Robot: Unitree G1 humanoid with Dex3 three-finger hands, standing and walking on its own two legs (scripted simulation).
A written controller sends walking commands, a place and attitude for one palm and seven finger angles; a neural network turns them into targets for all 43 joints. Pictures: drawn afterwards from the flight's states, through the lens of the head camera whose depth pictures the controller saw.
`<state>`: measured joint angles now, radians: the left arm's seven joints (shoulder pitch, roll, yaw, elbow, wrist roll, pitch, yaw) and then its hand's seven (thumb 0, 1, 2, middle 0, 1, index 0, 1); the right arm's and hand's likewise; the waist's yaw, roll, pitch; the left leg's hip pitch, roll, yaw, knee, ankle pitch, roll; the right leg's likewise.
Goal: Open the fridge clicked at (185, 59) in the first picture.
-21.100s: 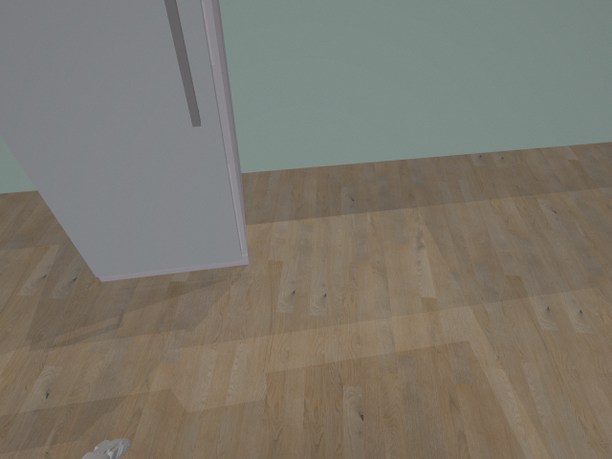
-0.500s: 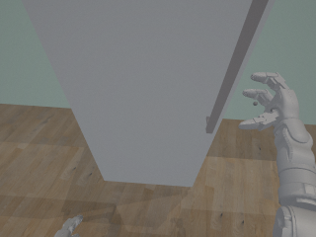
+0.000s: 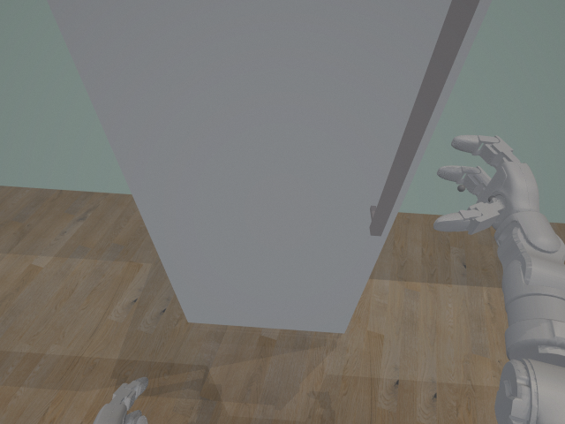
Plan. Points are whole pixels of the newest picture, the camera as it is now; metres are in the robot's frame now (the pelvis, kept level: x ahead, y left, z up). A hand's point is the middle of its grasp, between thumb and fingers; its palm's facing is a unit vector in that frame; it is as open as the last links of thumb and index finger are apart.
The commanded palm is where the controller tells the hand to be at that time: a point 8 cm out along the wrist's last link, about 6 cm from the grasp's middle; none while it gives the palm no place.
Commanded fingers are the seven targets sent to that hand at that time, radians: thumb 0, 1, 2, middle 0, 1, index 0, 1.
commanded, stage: move the hooked fingers beside the handle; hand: right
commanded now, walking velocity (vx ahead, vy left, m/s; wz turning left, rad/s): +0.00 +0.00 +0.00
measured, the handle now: (407, 133) +0.49 -0.13 +0.18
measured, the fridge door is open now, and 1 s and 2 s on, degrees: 0 0 0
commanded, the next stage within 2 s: feel for the door with the fingertips in 0.64 s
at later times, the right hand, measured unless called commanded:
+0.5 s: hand (462, 185) +0.42 -0.21 +0.15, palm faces -0.02 +1.00 +0.00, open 14.0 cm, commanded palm +0.40 -0.25 +0.14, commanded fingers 0.00 0.50 -0.30 0.30 1.20 0.30 1.20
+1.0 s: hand (436, 178) +0.43 -0.17 +0.15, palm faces -0.05 +1.00 +0.00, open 14.0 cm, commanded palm +0.40 -0.22 +0.14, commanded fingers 0.00 0.50 -0.30 0.30 1.20 0.30 1.20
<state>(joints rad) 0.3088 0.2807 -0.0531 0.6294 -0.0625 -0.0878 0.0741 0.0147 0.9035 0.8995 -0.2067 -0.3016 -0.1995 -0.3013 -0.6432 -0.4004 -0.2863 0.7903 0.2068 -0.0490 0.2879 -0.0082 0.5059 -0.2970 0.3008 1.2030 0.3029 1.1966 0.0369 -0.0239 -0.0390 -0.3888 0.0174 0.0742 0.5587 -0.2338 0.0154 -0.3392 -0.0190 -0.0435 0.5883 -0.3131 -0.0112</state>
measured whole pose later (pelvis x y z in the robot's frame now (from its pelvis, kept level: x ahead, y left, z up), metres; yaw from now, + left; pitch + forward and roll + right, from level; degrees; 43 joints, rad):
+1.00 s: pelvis +0.01 -0.01 +0.00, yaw +0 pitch +4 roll +0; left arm 0.30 0.26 -0.05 0.64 -0.05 -0.09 0.05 0.01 0.90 0.90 -0.21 -0.30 -0.20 -0.30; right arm -0.64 -0.30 -0.22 0.70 0.20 -0.07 0.22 -0.01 0.51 -0.30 0.30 1.20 0.30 1.20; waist 0.03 -0.03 -0.05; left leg -0.39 0.02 0.07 0.57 -0.25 0.01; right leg -0.34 -0.01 -0.05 0.59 -0.33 -0.02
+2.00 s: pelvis +0.00 +0.00 +0.00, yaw +1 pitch +6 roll +0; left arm 0.36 0.27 -0.04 0.66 -0.04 -0.08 0.04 0.01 0.90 0.90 -0.21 -0.30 -0.20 -0.30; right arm -0.78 -0.34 -0.28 0.95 0.16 -0.18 0.20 -0.01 0.50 -0.30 0.35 1.23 0.34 1.22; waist 0.07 -0.03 -0.05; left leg -0.46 0.01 0.05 0.59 -0.23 0.01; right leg -0.41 -0.02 -0.06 0.62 -0.32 -0.02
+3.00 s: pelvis +0.01 +0.01 +0.00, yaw +1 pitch +4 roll +0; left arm 0.29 0.25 -0.03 0.65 -0.03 -0.07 0.04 0.01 0.90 0.90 -0.21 -0.30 -0.20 -0.30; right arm -0.64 -0.19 -0.17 0.69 0.14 -0.09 0.07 -0.01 0.50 -0.30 0.30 1.20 0.30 1.20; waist 0.03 -0.04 -0.05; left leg -0.38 0.01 0.06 0.55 -0.24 0.02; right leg -0.31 -0.02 -0.06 0.56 -0.31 0.00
